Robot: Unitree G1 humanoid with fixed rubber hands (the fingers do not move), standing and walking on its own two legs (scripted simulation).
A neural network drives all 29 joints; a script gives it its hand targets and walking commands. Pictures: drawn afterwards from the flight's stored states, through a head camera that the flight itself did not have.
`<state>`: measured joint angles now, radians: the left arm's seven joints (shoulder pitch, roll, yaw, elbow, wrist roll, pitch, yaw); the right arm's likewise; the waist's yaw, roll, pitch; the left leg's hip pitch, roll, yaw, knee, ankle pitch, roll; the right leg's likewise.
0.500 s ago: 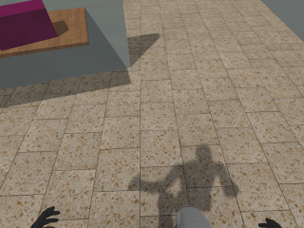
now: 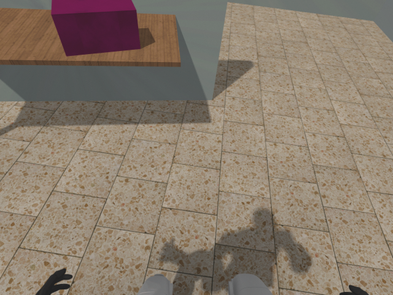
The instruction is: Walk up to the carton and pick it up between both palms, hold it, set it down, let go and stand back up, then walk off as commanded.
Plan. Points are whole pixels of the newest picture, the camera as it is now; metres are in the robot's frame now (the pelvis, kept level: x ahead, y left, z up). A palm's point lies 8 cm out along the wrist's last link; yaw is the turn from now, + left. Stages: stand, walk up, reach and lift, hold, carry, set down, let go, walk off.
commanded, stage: walk up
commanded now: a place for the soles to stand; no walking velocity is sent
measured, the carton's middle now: (98, 25) +1.16 +0.39 -0.01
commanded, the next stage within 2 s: none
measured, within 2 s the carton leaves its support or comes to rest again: neither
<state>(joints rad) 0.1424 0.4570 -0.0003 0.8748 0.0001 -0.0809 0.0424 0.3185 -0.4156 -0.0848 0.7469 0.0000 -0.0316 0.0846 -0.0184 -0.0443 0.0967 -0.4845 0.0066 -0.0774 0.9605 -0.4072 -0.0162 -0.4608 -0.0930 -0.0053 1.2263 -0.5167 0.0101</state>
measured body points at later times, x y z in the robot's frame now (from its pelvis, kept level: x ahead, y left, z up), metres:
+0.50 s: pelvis +0.14 -0.01 +0.01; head +0.16 -0.03 +0.46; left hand +0.19 +0.34 -0.07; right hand +0.26 -0.33 -0.09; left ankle +0.12 +0.13 -0.63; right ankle +0.17 -0.13 -0.69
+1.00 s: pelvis +0.26 +0.07 +0.01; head +0.27 +0.07 +0.46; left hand +0.37 +0.40 -0.08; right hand +0.36 -0.25 -0.08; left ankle +0.29 +0.20 -0.69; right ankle +0.32 -0.07 -0.65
